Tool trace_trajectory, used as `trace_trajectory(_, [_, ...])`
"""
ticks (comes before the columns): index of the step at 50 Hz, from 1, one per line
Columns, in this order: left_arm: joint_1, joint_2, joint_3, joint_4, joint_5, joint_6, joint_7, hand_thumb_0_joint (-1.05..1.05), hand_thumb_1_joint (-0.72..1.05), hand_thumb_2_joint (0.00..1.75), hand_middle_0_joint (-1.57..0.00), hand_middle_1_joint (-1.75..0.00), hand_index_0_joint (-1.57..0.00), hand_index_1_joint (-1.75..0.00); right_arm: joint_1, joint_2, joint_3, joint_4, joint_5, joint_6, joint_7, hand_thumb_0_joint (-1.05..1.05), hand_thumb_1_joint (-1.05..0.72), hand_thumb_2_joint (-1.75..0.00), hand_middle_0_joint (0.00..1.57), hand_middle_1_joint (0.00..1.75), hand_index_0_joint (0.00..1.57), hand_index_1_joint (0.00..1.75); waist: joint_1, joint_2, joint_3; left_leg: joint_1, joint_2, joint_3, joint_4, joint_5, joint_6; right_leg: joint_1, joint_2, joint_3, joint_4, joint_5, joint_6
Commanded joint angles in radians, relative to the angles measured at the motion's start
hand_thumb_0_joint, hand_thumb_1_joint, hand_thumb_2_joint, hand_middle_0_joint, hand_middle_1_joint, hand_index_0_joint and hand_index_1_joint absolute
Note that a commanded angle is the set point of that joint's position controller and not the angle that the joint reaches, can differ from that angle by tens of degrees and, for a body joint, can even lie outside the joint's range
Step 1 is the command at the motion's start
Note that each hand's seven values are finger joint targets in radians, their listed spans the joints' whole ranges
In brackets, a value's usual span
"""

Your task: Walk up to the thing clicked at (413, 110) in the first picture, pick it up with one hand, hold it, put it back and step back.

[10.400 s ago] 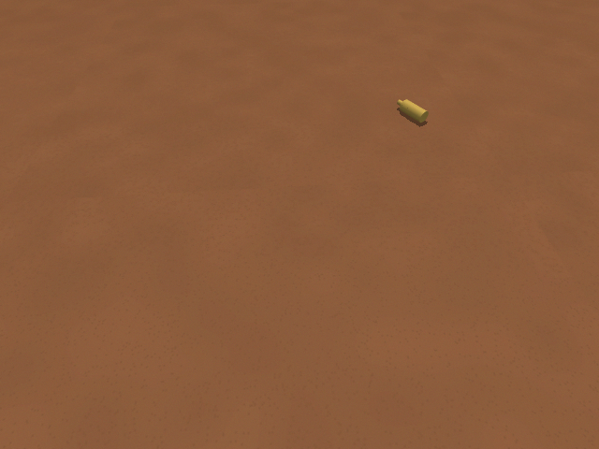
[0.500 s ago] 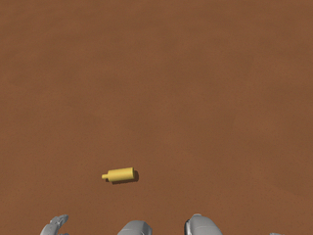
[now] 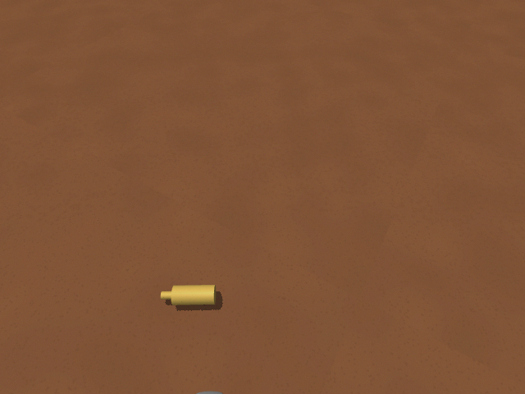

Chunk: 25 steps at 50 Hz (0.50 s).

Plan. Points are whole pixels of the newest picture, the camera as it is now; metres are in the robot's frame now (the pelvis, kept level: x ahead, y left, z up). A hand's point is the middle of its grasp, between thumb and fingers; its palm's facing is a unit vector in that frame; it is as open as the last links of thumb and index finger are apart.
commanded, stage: walk up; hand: left
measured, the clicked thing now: (188, 294) +0.53 +0.28 -0.72
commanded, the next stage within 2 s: stand in 0.02 s
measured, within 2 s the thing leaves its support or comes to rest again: neither
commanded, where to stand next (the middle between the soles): +0.10 +0.00 m, yaw -2 degrees
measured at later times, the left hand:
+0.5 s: hand out of the picture +0.11 +0.26 -0.13, palm faces -0.02 -0.94 -0.34, open 7.4 cm
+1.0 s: hand out of the picture +0.10 +0.26 -0.13, palm faces -0.05 -0.94 -0.33, open 7.4 cm
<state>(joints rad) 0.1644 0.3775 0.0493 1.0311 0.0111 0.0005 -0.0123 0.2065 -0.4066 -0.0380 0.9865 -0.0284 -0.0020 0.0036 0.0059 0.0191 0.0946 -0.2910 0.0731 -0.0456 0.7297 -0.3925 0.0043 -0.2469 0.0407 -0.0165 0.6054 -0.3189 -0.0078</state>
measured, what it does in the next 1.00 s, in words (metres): stands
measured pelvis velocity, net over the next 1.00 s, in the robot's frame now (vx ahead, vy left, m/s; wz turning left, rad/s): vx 0.02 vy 0.01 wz -0.02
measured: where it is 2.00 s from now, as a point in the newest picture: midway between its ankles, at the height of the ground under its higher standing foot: outside the picture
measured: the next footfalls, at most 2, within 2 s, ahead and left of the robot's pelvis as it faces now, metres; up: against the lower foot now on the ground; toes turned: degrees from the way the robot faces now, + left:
none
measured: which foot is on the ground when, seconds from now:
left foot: down 0.00-1.00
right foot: down 0.00-1.00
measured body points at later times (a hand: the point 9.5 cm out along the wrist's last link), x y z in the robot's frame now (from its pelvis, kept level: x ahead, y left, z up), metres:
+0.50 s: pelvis +0.01 +0.01 +0.02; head +0.02 +0.01 +0.47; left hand +0.11 +0.31 -0.10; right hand +0.12 -0.28 -0.10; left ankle +0.03 +0.14 -0.72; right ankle +0.01 -0.12 -0.72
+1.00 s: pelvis +0.02 +0.01 +0.03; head +0.03 +0.01 +0.48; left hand +0.11 +0.31 -0.11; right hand +0.09 -0.30 -0.11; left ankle +0.03 +0.14 -0.72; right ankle +0.01 -0.12 -0.72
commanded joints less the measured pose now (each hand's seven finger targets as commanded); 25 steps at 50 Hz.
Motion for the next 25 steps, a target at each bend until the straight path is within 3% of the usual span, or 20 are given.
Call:
trace_trajectory(1, [-0.011,0.326,0.053,-0.04,0.024,-0.062,0.024,0.0,0.9,0.9,-0.2,-0.3,-0.2,-0.3,-0.139,-0.151,-0.033,-0.108,0.018,-0.023,-0.031,0.0,-0.9,-0.9,0.2,0.3,0.2,0.3,0.03,-0.133,-0.037,-0.204,-0.035,-0.106,0.086,-0.181,0.037,0.033,-0.403,0.543,-0.255,0.252,-0.246])
trace_trajectory(2, [-0.108,0.271,0.042,-0.053,0.013,-0.058,0.019,0.0,0.9,0.9,-0.2,-0.3,-0.2,-0.3,-0.051,-0.157,-0.035,-0.079,0.031,-0.034,-0.031,0.0,-0.9,-0.9,0.2,0.3,0.2,0.3,-0.053,-0.118,-0.038,0.0,-0.01,-0.079,-0.035,-0.102,0.048,-0.082,-0.354,0.427,-0.216,0.311,-0.206])
trace_trajectory(3, [-0.145,0.236,0.029,-0.077,0.008,-0.053,0.015,0.0,0.9,0.9,-0.2,-0.3,-0.2,-0.3,0.005,-0.172,-0.042,-0.048,0.035,-0.047,-0.021,0.0,-0.9,-0.9,0.2,0.3,0.2,0.3,-0.087,-0.038,-0.039,0.119,0.014,-0.046,-0.239,0.182,0.038,-0.096,-0.239,0.236,-0.161,0.373,-0.122])
trace_trajectory(4, [-0.144,0.185,0.022,-0.079,-0.01,-0.049,0.019,0.0,0.9,0.9,-0.2,-0.3,-0.2,-0.3,0.025,-0.202,-0.052,-0.018,0.028,-0.058,-0.02,0.0,-0.9,-0.9,0.2,0.3,0.2,0.3,-0.067,0.019,-0.109,0.136,0.084,-0.156,-0.306,0.422,0.062,-0.012,-0.12,0.094,-0.038,0.383,-0.038])
trace_trajectory(5, [-0.09,0.156,0.009,-0.07,-0.023,-0.045,0.023,0.0,0.9,0.9,-0.2,-0.3,-0.2,-0.3,-0.03,-0.236,-0.05,-0.027,0.018,-0.061,-0.018,0.0,-0.9,-0.9,0.2,0.3,0.2,0.3,-0.021,0.017,-0.143,0.144,0.121,-0.234,-0.299,0.53,0.102,0.02,-0.089,0.072,-0.026,0.364,-0.004])
trace_trajectory(6, [-0.042,0.143,0.004,-0.052,-0.037,-0.043,0.02,0.0,0.9,0.9,-0.2,-0.3,-0.2,-0.3,-0.074,-0.224,-0.046,-0.043,0.011,-0.056,-0.017,0.0,-0.9,-0.9,0.2,0.3,0.2,0.3,-0.001,0.001,-0.168,0.18,0.115,-0.186,-0.306,0.534,0.105,0.036,-0.087,0.082,-0.077,0.286,-0.004])
trace_trajectory(7, [-0.012,0.167,0.005,-0.03,-0.036,-0.041,0.017,0.0,0.9,0.9,-0.2,-0.3,-0.2,-0.3,-0.117,-0.213,-0.038,-0.051,0.015,-0.051,-0.014,0.0,-0.9,-0.9,0.2,0.3,0.2,0.3,0.009,-0.007,-0.154,0.176,0.102,-0.155,-0.262,0.499,0.1,0.02,-0.092,0.117,-0.141,0.235,-0.025])
trace_trajectory(9, [-0.065,0.183,0.002,-0.007,-0.017,-0.039,0.012,0.0,0.9,0.9,-0.2,-0.3,-0.2,-0.3,-0.148,-0.19,-0.029,-0.038,0.025,-0.036,-0.013,0.0,-0.9,-0.9,0.2,0.3,0.2,0.3,-0.012,0.016,-0.116,0.096,0.061,-0.119,-0.287,0.309,0.048,0.076,-0.127,0.14,-0.195,0.229,-0.03])
trace_trajectory(10, [-0.085,0.196,0.004,0.0,-0.01,-0.042,0.014,0.0,0.9,0.9,-0.2,-0.3,-0.2,-0.3,-0.155,-0.176,-0.027,-0.031,0.031,-0.029,-0.013,0.0,-0.9,-0.9,0.2,0.3,0.2,0.3,-0.022,-0.005,-0.113,0.119,0.033,-0.082,-0.295,0.282,0.033,0.079,-0.146,0.152,-0.208,0.245,-0.033])
trace_trajectory(11, [-0.095,0.202,0.004,0.002,-0.01,-0.044,0.015,0.0,0.9,0.9,-0.2,-0.3,-0.2,-0.3,-0.141,-0.182,-0.023,-0.02,0.028,-0.028,-0.014,0.0,-0.9,-0.9,0.2,0.3,0.2,0.3,-0.031,-0.001,-0.127,0.159,0.033,-0.075,-0.308,0.317,0.029,0.068,-0.15,0.156,-0.202,0.256,-0.034])
trace_trajectory(14, [-0.074,0.177,-0.01,0.025,-0.013,-0.042,0.016,0.0,0.9,0.9,-0.2,-0.3,-0.2,-0.3,-0.168,-0.182,-0.021,0.005,0.027,-0.032,-0.012,0.0,-0.9,-0.9,0.2,0.3,0.2,0.3,-0.014,0.01,-0.115,0.184,0.049,-0.089,-0.336,0.379,0.032,0.073,-0.141,0.127,-0.24,0.266,-0.024])
trace_trajectory(21, [-0.107,0.186,-0.005,0.052,-0.01,-0.04,0.014,0.0,0.9,0.9,-0.2,-0.3,-0.2,-0.3,-0.213,-0.165,-0.014,0.038,0.023,-0.036,-0.006,0.0,-0.9,-0.9,0.2,0.3,0.2,0.3,0.0,0.002,-0.087,0.15,0.049,-0.09,-0.424,0.281,0.02,0.1,-0.147,0.119,-0.295,0.176,-0.009])
trace_trajectory(25, [-0.139,0.195,-0.003,0.05,-0.009,-0.046,0.016,0.0,0.9,0.9,-0.2,-0.3,-0.2,-0.3,-0.214,-0.158,-0.015,0.054,0.022,-0.037,-0.003,0.0,-0.9,-0.9,0.2,0.3,0.2,0.3,-0.003,-0.031,-0.108,0.154,0.046,-0.077,-0.429,0.316,0.015,0.134,-0.16,0.122,-0.313,0.203,-0.007])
